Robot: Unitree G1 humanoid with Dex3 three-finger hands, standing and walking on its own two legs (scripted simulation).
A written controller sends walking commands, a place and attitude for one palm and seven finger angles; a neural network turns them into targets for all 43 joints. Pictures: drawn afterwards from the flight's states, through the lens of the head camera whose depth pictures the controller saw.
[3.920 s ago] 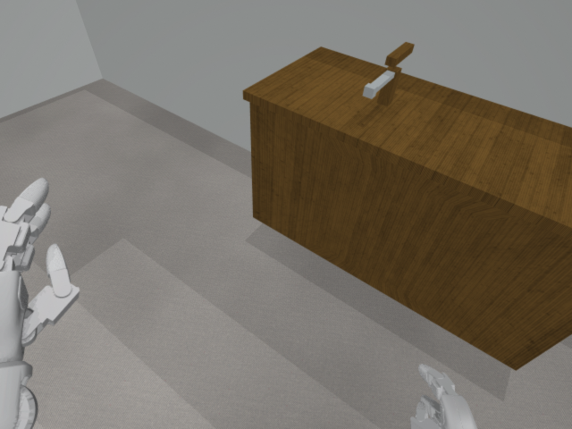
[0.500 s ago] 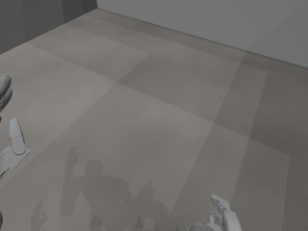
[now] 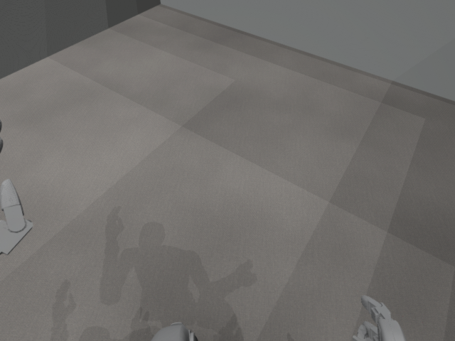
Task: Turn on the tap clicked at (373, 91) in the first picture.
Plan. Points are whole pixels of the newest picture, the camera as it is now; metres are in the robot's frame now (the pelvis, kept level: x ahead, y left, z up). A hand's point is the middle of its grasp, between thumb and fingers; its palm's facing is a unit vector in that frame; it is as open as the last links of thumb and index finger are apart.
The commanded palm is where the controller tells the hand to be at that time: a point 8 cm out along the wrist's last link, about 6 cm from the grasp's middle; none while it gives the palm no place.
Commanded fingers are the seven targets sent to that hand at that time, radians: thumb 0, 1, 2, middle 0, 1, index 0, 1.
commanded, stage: walk around to get in front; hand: left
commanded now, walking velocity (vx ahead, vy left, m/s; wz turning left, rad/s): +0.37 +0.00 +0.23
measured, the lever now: out of the picture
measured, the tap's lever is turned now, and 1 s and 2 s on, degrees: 0 0 0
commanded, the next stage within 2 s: turn to face it in 0.62 s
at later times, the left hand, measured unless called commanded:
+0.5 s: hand (75, 147) +0.34 +0.25 +0.18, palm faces +0.53 -0.70 -0.48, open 7.4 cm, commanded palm +0.29 +0.27 +0.18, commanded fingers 0.00 0.90 0.90 -0.20 -0.30 -0.20 -0.30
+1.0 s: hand (95, 94) +0.47 +0.27 +0.17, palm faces +0.55 -0.74 -0.39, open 7.4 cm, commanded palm +0.41 +0.28 +0.18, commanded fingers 0.00 0.90 0.90 -0.20 -0.30 -0.20 -0.30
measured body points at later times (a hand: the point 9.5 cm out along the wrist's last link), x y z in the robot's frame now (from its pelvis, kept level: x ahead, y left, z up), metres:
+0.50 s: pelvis +0.15 -0.02 -0.01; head +0.17 -0.05 +0.44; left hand +0.31 +0.28 +0.20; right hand +0.33 -0.21 -0.12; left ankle +0.11 +0.11 -0.73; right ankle +0.20 -0.12 -0.74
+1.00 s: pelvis +0.27 -0.01 -0.01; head +0.30 +0.00 +0.44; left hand +0.44 +0.31 +0.19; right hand +0.49 -0.20 -0.10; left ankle +0.33 +0.12 -0.73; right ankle +0.23 -0.12 -0.68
